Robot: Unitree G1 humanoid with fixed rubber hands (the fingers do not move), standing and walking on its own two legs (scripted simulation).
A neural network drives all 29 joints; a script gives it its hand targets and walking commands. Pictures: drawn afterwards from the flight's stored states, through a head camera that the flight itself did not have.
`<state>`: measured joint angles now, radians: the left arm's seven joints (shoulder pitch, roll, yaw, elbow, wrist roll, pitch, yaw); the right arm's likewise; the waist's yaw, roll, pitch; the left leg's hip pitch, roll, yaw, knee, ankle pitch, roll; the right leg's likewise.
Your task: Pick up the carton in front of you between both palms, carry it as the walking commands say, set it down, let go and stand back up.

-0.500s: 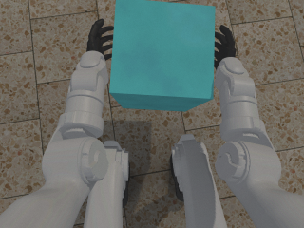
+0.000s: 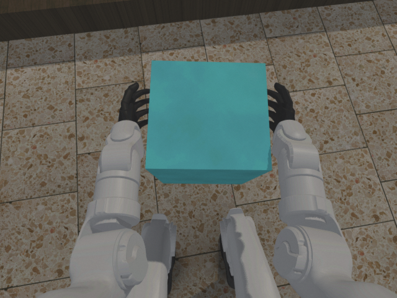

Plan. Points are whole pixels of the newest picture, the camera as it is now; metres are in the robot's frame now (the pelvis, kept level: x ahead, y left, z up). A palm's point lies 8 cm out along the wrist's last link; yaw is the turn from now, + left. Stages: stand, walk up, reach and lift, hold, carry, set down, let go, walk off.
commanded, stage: reach and lift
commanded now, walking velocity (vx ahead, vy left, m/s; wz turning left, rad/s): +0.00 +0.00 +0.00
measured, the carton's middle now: (205, 134) +0.46 -0.03 -0.12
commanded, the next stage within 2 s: hold in 1.92 s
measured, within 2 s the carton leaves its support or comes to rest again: neither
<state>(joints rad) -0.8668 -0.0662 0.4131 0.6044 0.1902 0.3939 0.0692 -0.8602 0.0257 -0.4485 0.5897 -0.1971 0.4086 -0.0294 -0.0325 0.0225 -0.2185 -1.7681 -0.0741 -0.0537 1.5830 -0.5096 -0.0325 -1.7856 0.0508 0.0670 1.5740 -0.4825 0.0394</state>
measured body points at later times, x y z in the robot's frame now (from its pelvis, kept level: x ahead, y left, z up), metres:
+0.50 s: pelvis +0.05 +0.00 +0.14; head +0.15 +0.00 +0.58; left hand +0.42 +0.13 +0.11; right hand +0.41 -0.17 +0.11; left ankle +0.09 +0.12 -0.52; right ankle +0.09 -0.13 -0.52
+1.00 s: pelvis +0.07 +0.00 +0.22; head +0.04 +0.00 +0.67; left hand +0.38 +0.15 +0.24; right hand +0.38 -0.16 +0.24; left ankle +0.09 +0.12 -0.52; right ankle +0.09 -0.13 -0.52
